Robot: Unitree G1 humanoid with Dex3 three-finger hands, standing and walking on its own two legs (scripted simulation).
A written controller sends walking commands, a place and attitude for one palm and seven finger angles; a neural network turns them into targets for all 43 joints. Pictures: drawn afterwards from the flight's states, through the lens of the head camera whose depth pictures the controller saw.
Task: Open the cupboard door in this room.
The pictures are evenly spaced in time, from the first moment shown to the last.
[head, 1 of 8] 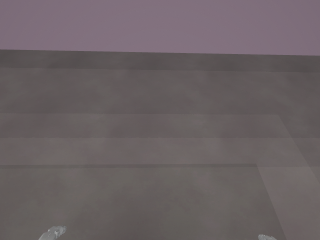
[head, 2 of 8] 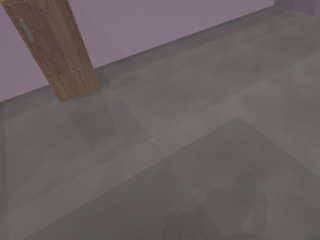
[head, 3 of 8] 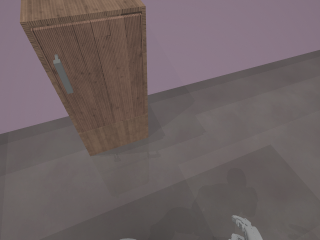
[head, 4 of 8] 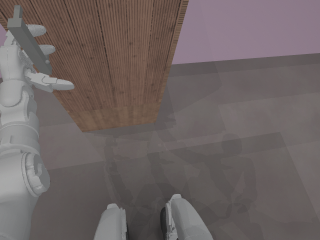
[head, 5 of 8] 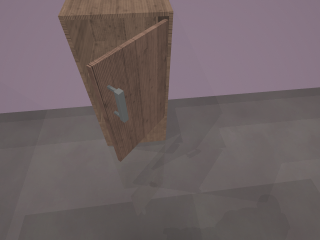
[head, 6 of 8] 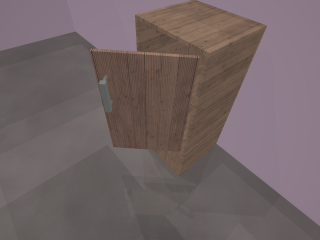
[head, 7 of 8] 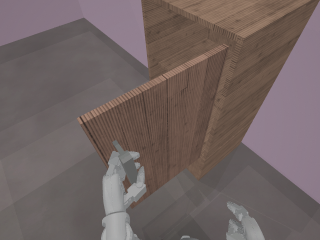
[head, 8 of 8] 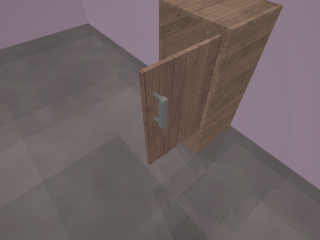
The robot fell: no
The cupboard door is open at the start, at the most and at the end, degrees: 0 90 89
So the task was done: yes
